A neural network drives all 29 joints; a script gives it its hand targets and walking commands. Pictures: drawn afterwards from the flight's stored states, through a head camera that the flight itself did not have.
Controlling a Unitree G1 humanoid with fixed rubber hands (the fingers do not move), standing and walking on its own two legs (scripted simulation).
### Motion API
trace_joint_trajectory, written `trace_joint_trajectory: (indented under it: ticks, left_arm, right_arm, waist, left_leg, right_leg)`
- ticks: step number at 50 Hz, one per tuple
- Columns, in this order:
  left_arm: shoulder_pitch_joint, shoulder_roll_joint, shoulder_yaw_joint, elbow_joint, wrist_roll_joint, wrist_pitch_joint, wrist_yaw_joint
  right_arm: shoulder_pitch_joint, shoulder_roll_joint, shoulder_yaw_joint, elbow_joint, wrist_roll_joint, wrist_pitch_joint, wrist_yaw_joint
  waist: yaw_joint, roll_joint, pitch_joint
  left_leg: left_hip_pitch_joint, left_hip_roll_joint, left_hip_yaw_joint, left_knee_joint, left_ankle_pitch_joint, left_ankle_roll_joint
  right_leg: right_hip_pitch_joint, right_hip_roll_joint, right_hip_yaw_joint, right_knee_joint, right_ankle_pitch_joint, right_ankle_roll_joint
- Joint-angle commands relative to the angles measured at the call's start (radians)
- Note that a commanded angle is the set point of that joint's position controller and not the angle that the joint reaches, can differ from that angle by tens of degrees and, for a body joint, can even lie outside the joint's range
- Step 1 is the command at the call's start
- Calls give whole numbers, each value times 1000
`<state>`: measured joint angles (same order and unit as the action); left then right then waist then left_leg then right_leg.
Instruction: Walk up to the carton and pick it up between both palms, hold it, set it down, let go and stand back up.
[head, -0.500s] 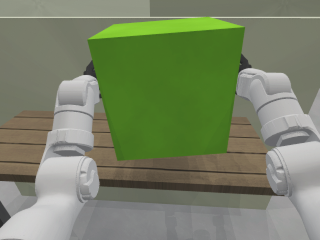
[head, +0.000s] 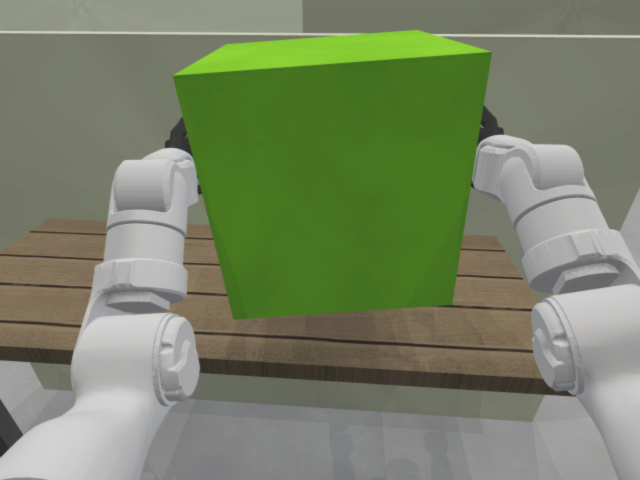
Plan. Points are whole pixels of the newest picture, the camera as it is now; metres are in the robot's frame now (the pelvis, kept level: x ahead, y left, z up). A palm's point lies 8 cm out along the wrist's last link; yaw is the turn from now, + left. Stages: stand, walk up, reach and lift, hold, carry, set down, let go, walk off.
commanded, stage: hold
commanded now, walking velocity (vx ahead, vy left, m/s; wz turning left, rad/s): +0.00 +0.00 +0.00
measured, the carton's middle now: (331, 165) +0.40 +0.00 +0.30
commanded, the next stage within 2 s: none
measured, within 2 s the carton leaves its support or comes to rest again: neither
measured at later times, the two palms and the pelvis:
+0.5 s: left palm (187, 171) +0.37 +0.17 +0.31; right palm (488, 163) +0.36 -0.18 +0.32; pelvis -0.01 +0.00 +0.00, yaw -1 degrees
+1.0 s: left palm (186, 170) +0.37 +0.18 +0.31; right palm (487, 162) +0.36 -0.18 +0.32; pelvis -0.01 +0.00 +0.00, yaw +0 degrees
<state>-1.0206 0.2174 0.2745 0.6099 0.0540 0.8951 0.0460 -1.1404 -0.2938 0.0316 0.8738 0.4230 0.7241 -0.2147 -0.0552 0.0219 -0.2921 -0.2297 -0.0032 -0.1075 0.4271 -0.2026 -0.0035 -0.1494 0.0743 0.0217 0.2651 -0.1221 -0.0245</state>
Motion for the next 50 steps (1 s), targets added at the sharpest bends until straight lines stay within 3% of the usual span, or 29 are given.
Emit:
trace_joint_trajectory:
  ticks: [1, 4, 5, 7, 12, 31, 50]
  left_arm:
    - [-1005, -684, -339, -344, -221, -126, -152]
    - [-1002, -671, -323, -351, -210, -122, -152]
    - [-980, -640, -290, -222, -187, -104, -158]
    - [-1010, -663, -303, -267, -206, -115, -166]
    - [-1068, -676, -332, -335, -255, -130, -140]
    - [-1077, -674, -309, -253, -254, -145, -137]
    - [-1075, -667, -299, -245, -255, -157, -138]
  right_arm:
    - [-979, 732, 149, -449, 229, -46, 150]
    - [-970, 728, 153, -430, 234, -39, 154]
    - [-971, 687, 116, -338, 193, -30, 153]
    - [-996, 721, 125, -364, 209, -43, 156]
    - [-1055, 744, 155, -461, 251, -50, 162]
    - [-1055, 739, 117, -384, 221, -52, 162]
    - [-1061, 738, 125, -397, 231, -58, 156]
  waist:
    - [-25, 64, -372]
    - [-14, 51, -351]
    - [-24, 41, -188]
    - [-8, 42, -261]
    - [0, 43, -420]
    - [-7, 39, -378]
    - [-7, 34, -400]
  left_leg:
    - [91, -12, -12, -47, 253, -42]
    - [85, -9, -12, -59, 244, -40]
    - [59, -7, 9, -72, 189, -39]
    - [55, -4, -1, -76, 172, -32]
    - [119, -15, 6, -25, 304, -37]
    - [60, -16, 0, -58, 169, -26]
    - [70, -20, -4, -49, 198, -25]
  right_leg:
    - [200, -12, 53, 14, 268, 33]
    - [195, -6, 49, 15, 250, 34]
    - [119, -11, 40, -12, 185, 23]
    - [145, -12, 45, -8, 160, 20]
    - [166, 5, 34, 17, 278, 35]
    - [130, -8, 42, 1, 165, 31]
    - [144, -8, 39, 4, 194, 35]
